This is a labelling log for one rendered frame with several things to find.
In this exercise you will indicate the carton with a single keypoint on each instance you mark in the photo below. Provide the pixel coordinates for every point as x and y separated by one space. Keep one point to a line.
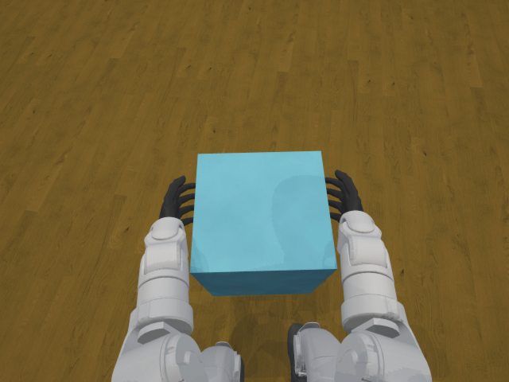
261 224

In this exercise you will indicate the robot right shin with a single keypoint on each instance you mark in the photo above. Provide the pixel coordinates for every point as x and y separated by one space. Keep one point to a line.
306 326

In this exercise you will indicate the robot right hand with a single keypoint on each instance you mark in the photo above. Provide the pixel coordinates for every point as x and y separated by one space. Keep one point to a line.
349 195

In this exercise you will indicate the robot right upper arm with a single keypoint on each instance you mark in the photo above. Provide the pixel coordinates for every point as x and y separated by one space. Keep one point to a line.
364 356

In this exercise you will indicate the robot left upper arm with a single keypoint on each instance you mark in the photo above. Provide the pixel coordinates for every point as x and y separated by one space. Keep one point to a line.
174 357

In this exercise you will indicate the robot left hand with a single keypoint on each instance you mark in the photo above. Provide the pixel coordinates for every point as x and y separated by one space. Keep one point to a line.
173 201

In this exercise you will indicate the left robot forearm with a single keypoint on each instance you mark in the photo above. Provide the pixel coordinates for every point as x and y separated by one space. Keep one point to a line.
163 285

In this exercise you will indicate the right robot foot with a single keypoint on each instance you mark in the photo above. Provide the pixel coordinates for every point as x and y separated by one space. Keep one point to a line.
293 331

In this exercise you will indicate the right robot forearm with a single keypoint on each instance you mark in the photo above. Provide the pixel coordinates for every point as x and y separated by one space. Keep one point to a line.
370 301

